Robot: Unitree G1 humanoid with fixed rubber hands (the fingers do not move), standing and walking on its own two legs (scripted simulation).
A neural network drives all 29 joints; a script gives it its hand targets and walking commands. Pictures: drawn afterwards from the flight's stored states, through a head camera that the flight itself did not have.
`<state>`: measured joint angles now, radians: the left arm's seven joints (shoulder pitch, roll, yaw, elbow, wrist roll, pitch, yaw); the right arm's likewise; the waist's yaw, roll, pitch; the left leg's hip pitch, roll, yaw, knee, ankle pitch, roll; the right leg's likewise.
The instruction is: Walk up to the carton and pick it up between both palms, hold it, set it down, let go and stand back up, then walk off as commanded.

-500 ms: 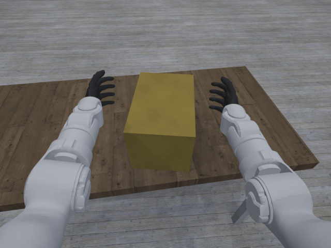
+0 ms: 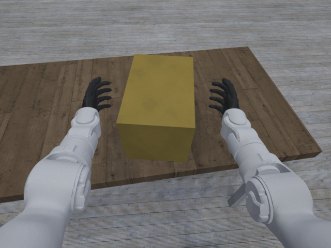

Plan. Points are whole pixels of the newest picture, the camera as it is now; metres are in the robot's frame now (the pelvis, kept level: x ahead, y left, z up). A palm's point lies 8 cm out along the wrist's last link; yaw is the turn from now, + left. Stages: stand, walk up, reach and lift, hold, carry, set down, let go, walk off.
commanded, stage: reach and lift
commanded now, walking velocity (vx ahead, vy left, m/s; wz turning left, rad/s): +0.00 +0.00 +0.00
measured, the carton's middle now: (160, 106) +0.51 -0.01 +0.03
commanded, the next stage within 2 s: none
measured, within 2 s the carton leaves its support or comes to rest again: neither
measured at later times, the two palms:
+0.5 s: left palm (107, 113) +0.46 +0.13 +0.07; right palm (211, 119) +0.43 -0.13 +0.06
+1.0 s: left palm (107, 115) +0.46 +0.14 +0.06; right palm (209, 122) +0.43 -0.13 +0.05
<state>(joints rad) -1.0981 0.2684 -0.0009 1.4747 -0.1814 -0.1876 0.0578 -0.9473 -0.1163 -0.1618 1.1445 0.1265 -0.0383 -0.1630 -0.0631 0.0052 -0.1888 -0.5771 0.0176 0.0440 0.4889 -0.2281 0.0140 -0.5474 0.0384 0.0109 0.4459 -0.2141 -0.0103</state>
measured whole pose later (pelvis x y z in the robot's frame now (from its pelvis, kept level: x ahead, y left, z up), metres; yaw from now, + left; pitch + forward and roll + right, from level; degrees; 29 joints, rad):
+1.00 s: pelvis -0.01 +0.01 +0.00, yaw +0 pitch +21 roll -1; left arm -1.10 0.13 0.41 1.43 0.21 -0.31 0.04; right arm -0.92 0.17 -0.77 1.01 -0.44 -0.23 -0.10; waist -0.05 0.01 -0.18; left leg -0.67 0.02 0.04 0.53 -0.23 0.01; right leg -0.63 0.04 0.00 0.46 -0.20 -0.01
